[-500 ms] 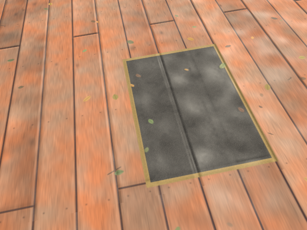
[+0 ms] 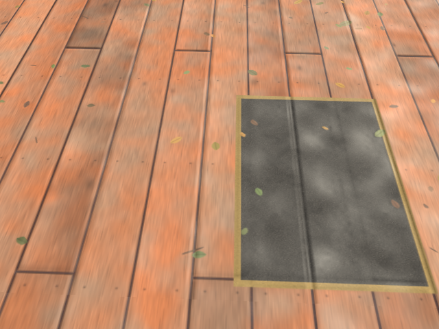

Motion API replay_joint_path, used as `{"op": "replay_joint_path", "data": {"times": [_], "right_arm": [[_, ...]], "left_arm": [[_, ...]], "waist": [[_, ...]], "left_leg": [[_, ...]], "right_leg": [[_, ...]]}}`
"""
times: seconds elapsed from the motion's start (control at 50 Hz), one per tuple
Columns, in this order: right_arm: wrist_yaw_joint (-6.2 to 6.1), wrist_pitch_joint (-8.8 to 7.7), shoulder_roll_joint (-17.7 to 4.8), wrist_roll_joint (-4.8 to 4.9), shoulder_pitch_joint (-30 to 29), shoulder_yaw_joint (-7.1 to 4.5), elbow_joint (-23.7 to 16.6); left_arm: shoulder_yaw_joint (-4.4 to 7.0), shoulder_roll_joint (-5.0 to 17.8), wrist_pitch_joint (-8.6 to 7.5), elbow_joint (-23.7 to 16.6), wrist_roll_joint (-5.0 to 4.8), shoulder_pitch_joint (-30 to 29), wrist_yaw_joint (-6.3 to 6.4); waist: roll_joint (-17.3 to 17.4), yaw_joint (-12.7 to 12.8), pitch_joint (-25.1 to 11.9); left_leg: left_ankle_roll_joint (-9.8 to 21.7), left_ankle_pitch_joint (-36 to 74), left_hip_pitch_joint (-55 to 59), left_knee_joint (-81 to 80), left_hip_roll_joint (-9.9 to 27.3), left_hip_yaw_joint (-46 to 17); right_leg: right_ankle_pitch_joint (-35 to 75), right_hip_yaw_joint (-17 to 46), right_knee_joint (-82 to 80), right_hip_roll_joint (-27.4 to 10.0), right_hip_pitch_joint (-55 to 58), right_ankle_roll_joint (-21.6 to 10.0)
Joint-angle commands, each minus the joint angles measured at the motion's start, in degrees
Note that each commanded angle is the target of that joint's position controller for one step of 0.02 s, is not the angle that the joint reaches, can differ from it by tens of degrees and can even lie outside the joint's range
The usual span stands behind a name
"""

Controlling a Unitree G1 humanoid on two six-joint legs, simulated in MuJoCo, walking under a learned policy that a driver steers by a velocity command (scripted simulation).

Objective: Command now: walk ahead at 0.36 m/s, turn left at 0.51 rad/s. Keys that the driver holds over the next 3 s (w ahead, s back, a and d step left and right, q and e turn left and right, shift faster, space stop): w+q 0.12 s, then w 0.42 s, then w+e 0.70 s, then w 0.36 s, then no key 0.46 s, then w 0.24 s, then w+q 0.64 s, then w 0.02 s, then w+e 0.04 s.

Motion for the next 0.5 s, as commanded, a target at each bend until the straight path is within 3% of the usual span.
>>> {"op": "replay_joint_path", "data": {"times": [0.02,0.04,0.06,0.08,0.1,0.12,0.16,0.2,0.24,0.32,0.4,0.44,0.46,0.48,0.5], "right_arm": [[0.11,-0.68,-6.14,-0.19,-5.61,-1.13,-5.94],[0.42,-0.98,-0.86,-0.92,-6.36,0.32,-7.10],[0.37,-2.02,-0.26,0.52,-5.81,0.50,-11.63],[0.35,-2.47,-4.74,1.54,-5.89,-0.54,-11.21],[0.64,-2.39,-7.42,1.27,-6.67,-1.45,-10.34],[0.88,-2.27,-6.96,0.61,-5.72,-1.63,-8.96],[1.54,-2.67,-4.67,-0.01,-6.79,-1.27,-8.82],[2.04,-2.89,-2.79,-0.04,-7.83,-0.78,-9.37],[2.23,-2.99,-2.03,-0.32,-11.10,-0.36,-11.17],[3.54,-3.64,0.37,-0.58,-18.91,1.12,-14.41],[4.70,-3.94,-1.04,0.04,-22.76,0.95,-16.65],[4.80,-4.03,-3.36,-0.15,-19.79,-0.08,-16.44],[4.50,-3.93,-5.10,-0.33,-13.48,-1.16,-14.84],[3.87,-3.60,-7.55,-0.39,-4.26,-2.58,-11.95],[2.73,-2.92,-11.58,-0.86,6.23,-3.82,-9.84]], "left_arm": [[1.84,5.23,-1.23,-0.93,-0.51,7.29,0.70],[2.68,8.84,-1.36,0.22,0.48,15.28,1.56],[3.76,15.73,-1.23,0.60,2.57,17.37,0.95],[2.83,12.67,-1.74,-0.20,2.57,13.12,0.71],[1.60,8.17,-1.98,-0.58,1.42,10.36,0.86],[0.95,6.42,-2.08,-0.88,1.37,8.44,0.97],[0.35,4.88,-2.23,0.05,1.91,8.36,1.14],[0.26,4.56,-2.61,1.30,2.07,11.01,1.13],[0.28,4.89,-2.48,2.29,1.65,12.57,1.20],[0.37,6.73,-1.53,3.65,0.73,14.32,1.51],[0.59,8.45,-0.44,5.79,-0.23,17.52,1.42],[0.82,9.73,0.19,6.28,-0.31,17.23,1.60],[0.87,10.29,0.57,6.47,-0.31,16.56,1.77],[0.46,9.57,0.73,6.43,-0.04,16.77,2.08],[-0.77,6.89,0.52,4.62,1.53,16.70,2.25]], "waist": [[5.87,6.90,-1.90],[-4.44,9.46,-4.99],[-17.74,7.18,-4.34],[-14.06,5.63,0.07],[-10.78,5.02,4.38],[-8.49,4.13,4.53],[-7.49,4.04,4.66],[-6.38,4.56,3.53],[-5.00,5.10,4.00],[-5.47,7.00,4.83],[-6.17,6.87,5.93],[-7.72,3.77,3.01],[-7.98,-0.36,-1.32],[-7.33,-4.80,-7.02],[-0.52,-8.41,-15.18]], "left_leg": [[6.37,-13.33,-15.44,-1.97,4.42,-10.06],[2.42,-15.34,-23.10,16.82,-0.74,-3.22],[1.44,-18.63,-35.99,30.93,-4.12,0.79],[1.74,-14.68,-39.95,40.15,1.21,-1.08],[2.10,-9.02,-41.60,42.25,2.57,-0.70],[1.89,-4.21,-39.59,42.26,3.67,-0.20],[1.53,2.89,-36.56,39.73,4.81,0.00],[0.86,6.81,-35.84,37.70,4.11,1.38],[-0.18,9.32,-36.68,31.09,3.79,2.54],[-0.74,16.03,-31.12,16.13,4.21,8.80],[1.86,13.20,-26.81,8.31,2.65,10.61],[4.33,10.66,-19.67,5.83,0.11,12.14],[6.02,11.80,-10.33,4.15,-1.82,13.64],[7.67,13.49,3.57,3.81,-2.67,13.93],[10.71,12.99,22.47,6.23,8.27,0.86]], "right_leg": [[4.08,-0.27,-7.13,-0.93,19.43,-0.04],[-6.36,13.56,-12.19,-12.71,27.59,-3.51],[-24.97,40.05,-21.54,-25.63,27.91,-12.15],[-34.27,43.30,-23.99,-26.92,23.22,-14.77],[-29.87,34.84,-23.47,-23.66,20.89,-12.75],[-21.01,26.39,-23.09,-20.04,19.00,-10.70],[-5.71,15.48,-23.66,-15.77,16.75,-8.95],[3.29,9.84,-23.92,-14.33,17.14,-9.76],[8.70,6.75,-24.52,-14.32,17.79,-11.04],[14.90,1.30,-24.94,-13.88,16.59,-11.16],[20.71,0.35,-23.35,-16.76,20.47,-10.55],[37.61,-1.07,-17.72,-17.17,23.14,-9.35],[48.15,-3.29,-9.96,-16.01,22.62,-8.22],[50.40,-5.34,1.03,-13.73,17.60,-6.59],[30.00,-6.18,19.93,-10.72,3.29,-4.54]]}}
